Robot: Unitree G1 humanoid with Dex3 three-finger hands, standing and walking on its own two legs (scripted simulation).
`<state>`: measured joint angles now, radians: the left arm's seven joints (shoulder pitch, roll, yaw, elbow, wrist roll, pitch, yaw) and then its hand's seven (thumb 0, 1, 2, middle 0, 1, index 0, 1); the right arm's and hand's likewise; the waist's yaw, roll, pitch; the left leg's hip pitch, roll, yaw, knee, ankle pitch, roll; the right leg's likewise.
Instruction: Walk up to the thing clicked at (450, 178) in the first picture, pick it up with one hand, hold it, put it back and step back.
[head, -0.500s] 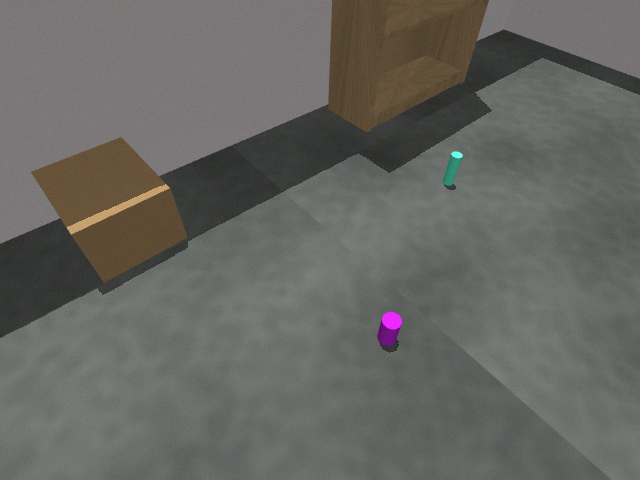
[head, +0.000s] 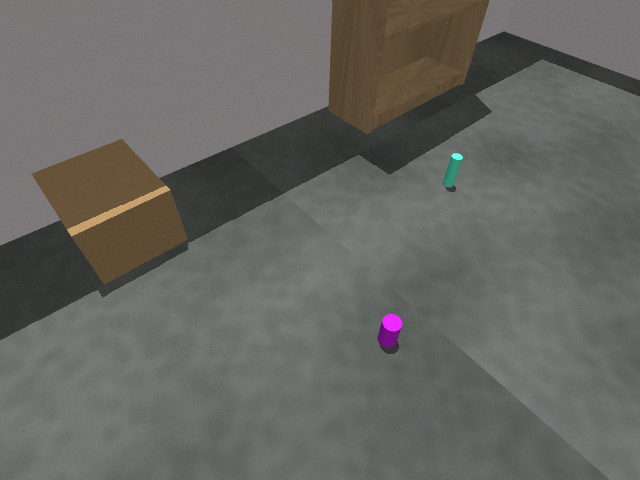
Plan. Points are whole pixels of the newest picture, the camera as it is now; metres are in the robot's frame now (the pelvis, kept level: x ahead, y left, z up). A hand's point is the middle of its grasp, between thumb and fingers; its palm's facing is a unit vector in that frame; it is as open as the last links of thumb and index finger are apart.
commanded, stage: stand
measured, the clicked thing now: (452, 170) +1.55 -0.65 -0.70
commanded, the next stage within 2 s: walk up in 0.62 s
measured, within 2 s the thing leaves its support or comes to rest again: neither
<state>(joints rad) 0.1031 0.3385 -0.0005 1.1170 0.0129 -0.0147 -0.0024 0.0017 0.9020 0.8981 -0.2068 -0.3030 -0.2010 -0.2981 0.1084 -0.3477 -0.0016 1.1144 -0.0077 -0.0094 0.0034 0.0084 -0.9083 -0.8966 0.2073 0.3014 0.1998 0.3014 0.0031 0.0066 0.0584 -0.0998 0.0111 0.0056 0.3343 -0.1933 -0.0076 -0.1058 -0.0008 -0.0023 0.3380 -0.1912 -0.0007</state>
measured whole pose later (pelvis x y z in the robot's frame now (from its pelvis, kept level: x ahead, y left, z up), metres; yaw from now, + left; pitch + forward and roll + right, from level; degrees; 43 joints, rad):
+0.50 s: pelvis +0.00 +0.00 +0.00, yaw +0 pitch -2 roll +0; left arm 0.11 0.34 0.00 1.12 0.01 -0.01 0.00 0.00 0.90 0.90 -0.21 -0.30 -0.20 -0.30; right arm 0.12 -0.35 0.00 1.12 -0.01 -0.01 0.00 0.01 -0.91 -0.90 0.21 0.30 0.20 0.30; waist 0.00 0.00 0.06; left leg -0.10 0.01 0.00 0.33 -0.19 -0.01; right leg -0.10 0.00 0.00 0.33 -0.18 0.00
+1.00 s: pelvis -0.01 +0.05 -0.01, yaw -23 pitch -1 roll -2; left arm 0.25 0.42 0.06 0.80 0.04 0.04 -0.03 0.00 0.90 0.90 -0.21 -0.30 -0.20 -0.30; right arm 0.14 -0.38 -0.10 0.80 -0.03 0.02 0.04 0.01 -0.91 -0.90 0.21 0.30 0.20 0.30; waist -0.01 0.00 0.13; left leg -0.16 0.02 0.14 0.47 -0.30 0.06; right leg -0.45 -0.01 0.01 0.92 -0.35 0.00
